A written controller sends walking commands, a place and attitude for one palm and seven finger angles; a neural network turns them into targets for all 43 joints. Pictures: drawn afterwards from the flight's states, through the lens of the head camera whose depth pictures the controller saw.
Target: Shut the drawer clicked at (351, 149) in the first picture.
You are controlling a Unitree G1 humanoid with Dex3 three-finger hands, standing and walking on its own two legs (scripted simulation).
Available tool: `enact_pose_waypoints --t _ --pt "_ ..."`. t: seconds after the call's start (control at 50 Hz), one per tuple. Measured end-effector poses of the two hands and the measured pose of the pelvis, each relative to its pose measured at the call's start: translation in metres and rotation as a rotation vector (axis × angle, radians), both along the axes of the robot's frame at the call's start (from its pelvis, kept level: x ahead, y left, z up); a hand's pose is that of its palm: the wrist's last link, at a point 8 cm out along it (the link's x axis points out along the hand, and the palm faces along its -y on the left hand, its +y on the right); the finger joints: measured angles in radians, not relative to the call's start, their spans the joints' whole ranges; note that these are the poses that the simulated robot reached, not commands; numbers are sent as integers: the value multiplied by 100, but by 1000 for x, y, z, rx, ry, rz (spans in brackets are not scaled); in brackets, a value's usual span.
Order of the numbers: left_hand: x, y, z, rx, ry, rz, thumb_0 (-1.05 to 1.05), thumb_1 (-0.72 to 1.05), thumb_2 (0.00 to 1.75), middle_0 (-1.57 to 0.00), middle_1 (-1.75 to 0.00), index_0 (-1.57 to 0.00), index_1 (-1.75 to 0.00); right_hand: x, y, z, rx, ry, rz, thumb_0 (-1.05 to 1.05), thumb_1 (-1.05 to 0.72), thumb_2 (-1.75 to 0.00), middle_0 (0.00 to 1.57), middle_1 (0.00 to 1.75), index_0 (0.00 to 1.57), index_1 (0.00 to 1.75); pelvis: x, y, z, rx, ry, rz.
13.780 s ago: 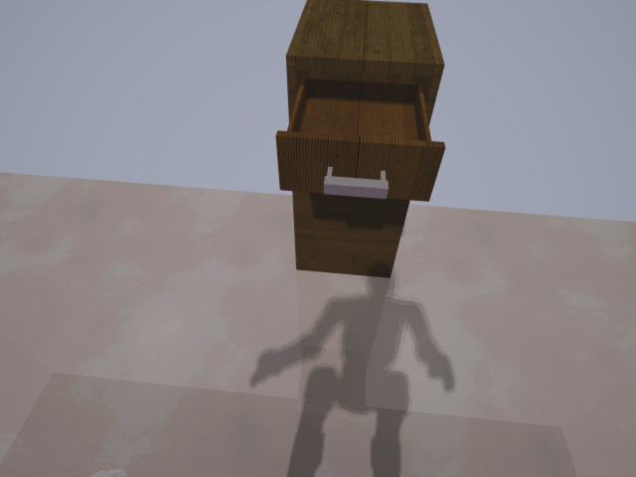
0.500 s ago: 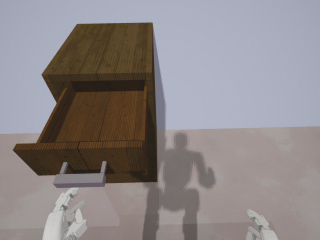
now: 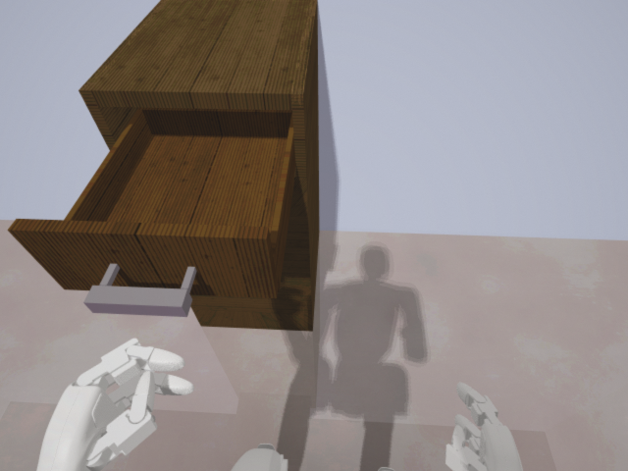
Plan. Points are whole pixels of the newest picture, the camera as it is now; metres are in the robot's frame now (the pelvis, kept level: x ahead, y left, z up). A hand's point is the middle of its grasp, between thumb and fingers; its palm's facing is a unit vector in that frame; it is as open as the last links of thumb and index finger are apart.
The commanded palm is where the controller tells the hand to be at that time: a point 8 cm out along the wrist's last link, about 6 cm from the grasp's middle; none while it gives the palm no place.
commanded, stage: raise the hand and make a fist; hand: left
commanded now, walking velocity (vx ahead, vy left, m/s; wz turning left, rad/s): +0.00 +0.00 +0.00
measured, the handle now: (145, 286) +0.33 +0.26 +0.05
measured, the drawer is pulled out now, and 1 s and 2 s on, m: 0.28 0.28 0.28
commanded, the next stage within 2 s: bring the fist close to the handle in 1.16 s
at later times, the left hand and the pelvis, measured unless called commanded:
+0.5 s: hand (107, 418) +0.15 +0.20 +0.12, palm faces +0.03 -1.00 -0.05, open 3.1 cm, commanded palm +0.11 +0.26 +0.13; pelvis +0.02 +0.03 +0.02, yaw +0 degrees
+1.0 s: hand (97, 410) +0.15 +0.20 +0.14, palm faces +0.04 -1.00 -0.08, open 3.3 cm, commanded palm +0.10 +0.26 +0.15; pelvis +0.02 +0.03 +0.03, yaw +0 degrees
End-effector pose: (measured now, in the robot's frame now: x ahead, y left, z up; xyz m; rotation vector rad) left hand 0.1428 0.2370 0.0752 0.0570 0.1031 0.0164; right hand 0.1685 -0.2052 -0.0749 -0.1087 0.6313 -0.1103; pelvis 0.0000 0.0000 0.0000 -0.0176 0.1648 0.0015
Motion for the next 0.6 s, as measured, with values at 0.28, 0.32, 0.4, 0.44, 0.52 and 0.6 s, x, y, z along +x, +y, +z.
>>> enact_pose_waypoints --t 0.28,0.32,0.4,0.44,0.52,0.6 --pt "-11 16 21 9 -19 -9 2 90 90 -105 -122 -105 -121 -3 -36 29 -111 -47 -86 1 -91 -90 20 30 20 29 9 13 14 -3 -19 -7" --pt "-11 18 25 9 -38 1 2 90 90 -109 -126 -109 -126 7 -30 36 -108 -83 -73 1 -91 -90 20 30 20 29 10 16 16 -5 -24 -6" --pt "-11 21 35 6 -68 26 2 90 90 -117 -135 -117 -134 29 -10 49 -84 -153 -25 1 -91 -90 20 30 20 29 13 22 18 -11 -36 -1" --pt "-11 20 39 0 -73 26 2 90 90 -121 -139 -121 -139 38 2 55 -66 -184 4 1 -91 -90 20 30 20 29 14 25 19 -14 -41 1" --pt "-13 17 45 -2 -66 8 2 90 90 -129 -148 -129 -147 53 26 64 -32 -228 59 1 -91 -90 20 30 20 30 16 31 22 -17 -53 5" --pt "-15 20 53 13 -65 12 2 90 90 -134 -154 -134 -153 60 43 68 -8 -245 97 1 -91 -90 20 30 20 30 17 34 23 -19 -64 7"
